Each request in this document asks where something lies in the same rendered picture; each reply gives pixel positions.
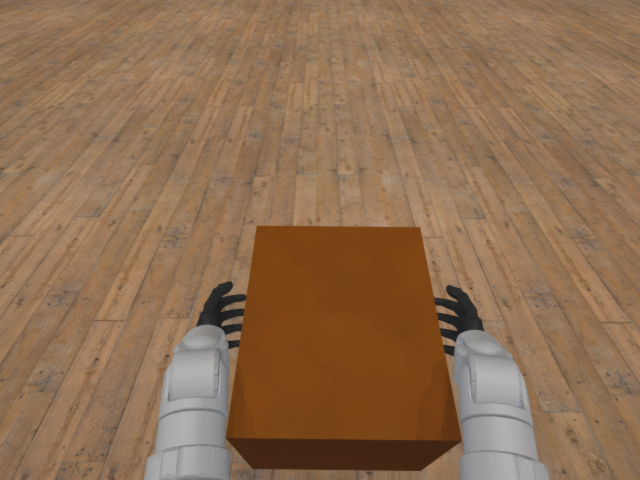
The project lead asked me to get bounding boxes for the robot left forearm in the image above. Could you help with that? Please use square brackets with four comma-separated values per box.
[144, 325, 230, 480]

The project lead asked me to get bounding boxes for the left robot hand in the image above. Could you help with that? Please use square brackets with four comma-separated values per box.
[196, 281, 246, 349]

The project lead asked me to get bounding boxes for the robot right forearm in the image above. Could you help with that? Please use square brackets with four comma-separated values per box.
[453, 330, 550, 480]

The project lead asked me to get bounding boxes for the carton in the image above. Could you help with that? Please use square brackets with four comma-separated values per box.
[226, 226, 462, 471]

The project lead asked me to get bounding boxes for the right robot hand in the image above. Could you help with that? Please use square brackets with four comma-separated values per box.
[434, 285, 484, 356]

